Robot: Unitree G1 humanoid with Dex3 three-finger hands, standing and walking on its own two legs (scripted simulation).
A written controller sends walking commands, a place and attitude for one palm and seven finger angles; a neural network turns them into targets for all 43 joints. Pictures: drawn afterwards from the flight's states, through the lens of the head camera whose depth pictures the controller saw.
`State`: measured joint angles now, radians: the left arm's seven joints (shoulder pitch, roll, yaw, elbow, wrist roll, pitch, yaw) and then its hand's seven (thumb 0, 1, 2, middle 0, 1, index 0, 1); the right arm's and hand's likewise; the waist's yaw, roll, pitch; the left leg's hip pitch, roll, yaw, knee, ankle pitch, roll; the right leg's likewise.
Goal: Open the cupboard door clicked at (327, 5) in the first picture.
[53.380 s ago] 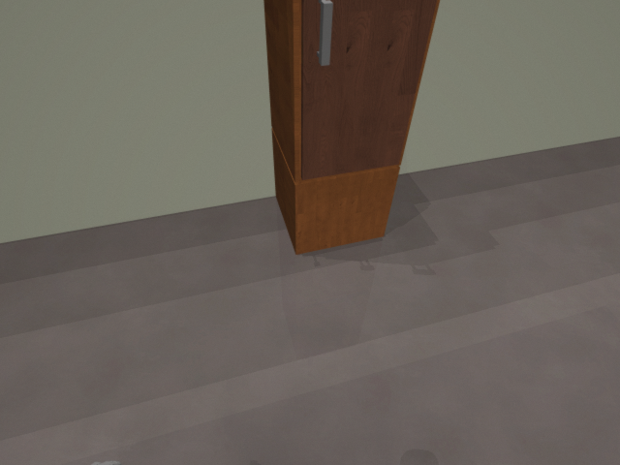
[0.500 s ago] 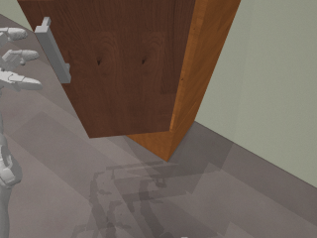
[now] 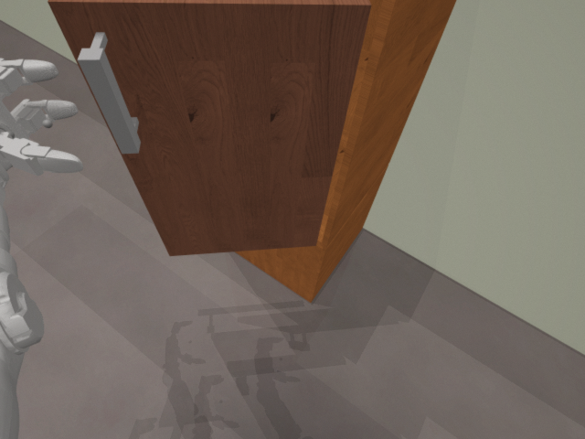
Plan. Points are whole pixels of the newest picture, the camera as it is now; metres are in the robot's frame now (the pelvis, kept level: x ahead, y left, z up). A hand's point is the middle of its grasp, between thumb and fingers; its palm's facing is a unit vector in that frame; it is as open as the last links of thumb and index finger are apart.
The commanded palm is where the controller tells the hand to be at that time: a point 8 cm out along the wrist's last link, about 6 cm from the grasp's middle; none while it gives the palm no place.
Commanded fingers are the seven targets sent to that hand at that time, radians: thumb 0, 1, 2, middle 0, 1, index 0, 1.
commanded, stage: move the hooked fingers beside the handle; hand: left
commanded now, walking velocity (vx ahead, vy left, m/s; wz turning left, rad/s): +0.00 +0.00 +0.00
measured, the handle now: (116, 96) +0.53 +0.22 +0.16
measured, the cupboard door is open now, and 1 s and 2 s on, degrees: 41 41 41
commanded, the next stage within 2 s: slide the fingers in behind the handle in 0.16 s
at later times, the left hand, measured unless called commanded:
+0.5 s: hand (67, 118) +0.48 +0.26 +0.16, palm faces +0.04 -1.00 +0.01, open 14.0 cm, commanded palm +0.46 +0.31 +0.15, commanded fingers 0.00 -0.50 0.30 -0.30 -1.20 -0.30 -1.20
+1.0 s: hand (95, 120) +0.48 +0.23 +0.16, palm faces +0.05 -1.00 +0.03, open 14.0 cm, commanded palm +0.46 +0.28 +0.15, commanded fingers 0.00 -0.50 0.30 -0.30 -1.20 -0.30 -1.20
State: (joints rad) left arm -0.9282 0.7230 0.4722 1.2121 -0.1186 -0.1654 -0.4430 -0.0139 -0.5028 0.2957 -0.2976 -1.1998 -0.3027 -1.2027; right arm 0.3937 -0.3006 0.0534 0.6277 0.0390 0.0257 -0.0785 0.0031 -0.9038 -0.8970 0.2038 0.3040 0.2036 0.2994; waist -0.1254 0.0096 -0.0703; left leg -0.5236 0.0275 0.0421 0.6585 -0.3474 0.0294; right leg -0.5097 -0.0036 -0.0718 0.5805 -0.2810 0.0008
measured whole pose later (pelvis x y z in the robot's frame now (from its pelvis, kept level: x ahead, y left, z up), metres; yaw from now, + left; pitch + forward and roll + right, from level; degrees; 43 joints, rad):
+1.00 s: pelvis +0.00 +0.00 +0.00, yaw +0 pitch +12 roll -2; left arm -0.94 0.58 0.41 1.16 -0.13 -0.18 -0.32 -0.01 -0.50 0.30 -0.30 -1.20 -0.30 -1.21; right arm 0.40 -0.29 0.05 0.65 0.03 0.01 -0.06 0.00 -0.90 -0.90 0.20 0.30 0.20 0.30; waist -0.12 0.02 -0.07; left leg -0.52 0.03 0.04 0.67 -0.35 0.03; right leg -0.51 0.00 -0.07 0.60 -0.29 0.00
